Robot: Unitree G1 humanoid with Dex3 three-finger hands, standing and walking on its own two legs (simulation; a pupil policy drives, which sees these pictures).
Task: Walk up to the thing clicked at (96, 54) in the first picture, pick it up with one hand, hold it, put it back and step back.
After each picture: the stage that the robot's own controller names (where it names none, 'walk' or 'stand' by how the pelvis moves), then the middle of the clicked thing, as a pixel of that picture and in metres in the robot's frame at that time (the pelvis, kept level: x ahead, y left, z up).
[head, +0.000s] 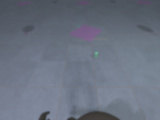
stand; (96, 54) +1.38 -0.19 -0.72
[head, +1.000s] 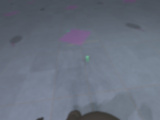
walk; (87, 58) +1.27 +0.10 -0.71
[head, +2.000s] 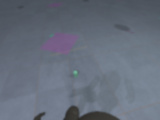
walk; (75, 74) +0.81 +0.24 -0.71
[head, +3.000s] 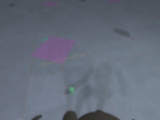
walk; (71, 90) +0.50 +0.20 -0.70
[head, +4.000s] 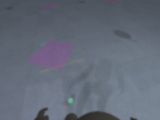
stand; (70, 101) +0.36 +0.21 -0.71
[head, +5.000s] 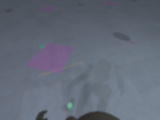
stand; (70, 106) +0.31 +0.21 -0.71
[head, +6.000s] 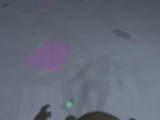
stand; (69, 105) +0.29 +0.20 -0.72
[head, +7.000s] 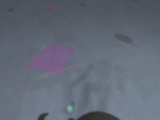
stand; (70, 109) +0.28 +0.20 -0.73
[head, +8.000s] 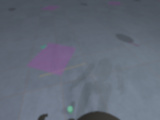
stand; (70, 109) +0.27 +0.19 -0.73
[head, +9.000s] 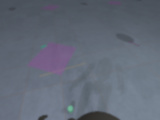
stand; (70, 109) +0.27 +0.19 -0.73
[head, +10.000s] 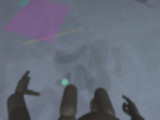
go down; (65, 82) +0.33 +0.21 -0.49
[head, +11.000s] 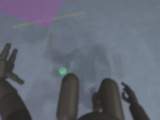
go down; (63, 71) +0.37 +0.23 -0.32
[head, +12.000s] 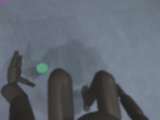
close in; (43, 69) +0.34 +0.26 -0.23
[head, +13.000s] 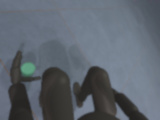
close; (28, 70) +0.34 +0.27 -0.21
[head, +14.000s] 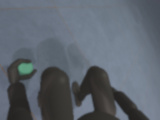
lift; (25, 69) +0.34 +0.28 -0.21
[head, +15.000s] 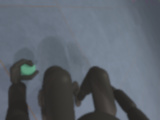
lift; (27, 69) +0.32 +0.27 -0.22
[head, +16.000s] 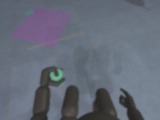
lift; (58, 77) +0.30 +0.20 -0.01
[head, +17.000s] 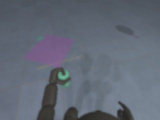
hold; (64, 79) +0.32 +0.17 +0.00
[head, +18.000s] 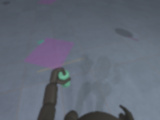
hold; (64, 79) +0.32 +0.17 +0.00
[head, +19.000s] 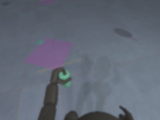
hold; (65, 79) +0.32 +0.17 +0.00
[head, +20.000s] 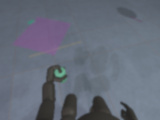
crouch; (61, 75) +0.34 +0.19 -0.06
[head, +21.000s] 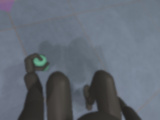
lower; (41, 63) +0.39 +0.26 -0.16
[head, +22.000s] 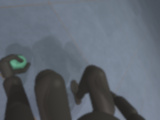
lower; (19, 65) +0.38 +0.29 -0.22
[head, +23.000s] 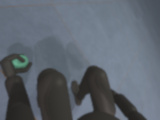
lower; (21, 64) +0.37 +0.29 -0.21
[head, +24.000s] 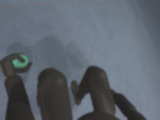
lower; (21, 64) +0.37 +0.29 -0.22
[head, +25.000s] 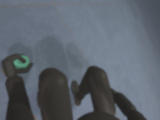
lower; (22, 64) +0.37 +0.29 -0.22
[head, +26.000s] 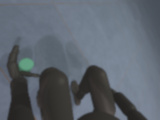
withdraw; (25, 66) +0.36 +0.27 -0.22
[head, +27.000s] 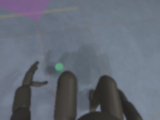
walk; (59, 68) +0.38 +0.23 -0.29
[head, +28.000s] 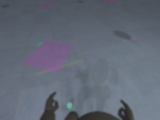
stand; (69, 106) +0.30 +0.18 -0.65
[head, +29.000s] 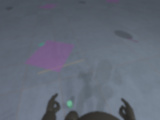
stand; (70, 104) +0.33 +0.20 -0.67
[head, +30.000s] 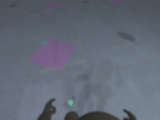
stand; (71, 103) +0.33 +0.19 -0.69
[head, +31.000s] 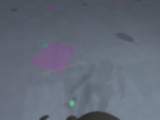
walk; (72, 104) +0.34 +0.18 -0.72
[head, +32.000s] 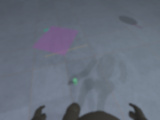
walk; (75, 81) +0.53 +0.19 -0.69
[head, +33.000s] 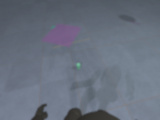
walk; (78, 66) +0.86 +0.19 -0.70
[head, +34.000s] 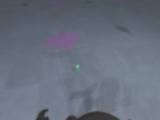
stand; (77, 67) +0.97 +0.18 -0.72
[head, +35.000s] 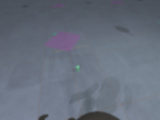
stand; (77, 68) +0.97 +0.17 -0.73
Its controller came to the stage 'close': yes
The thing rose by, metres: 0.72
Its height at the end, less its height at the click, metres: +0.00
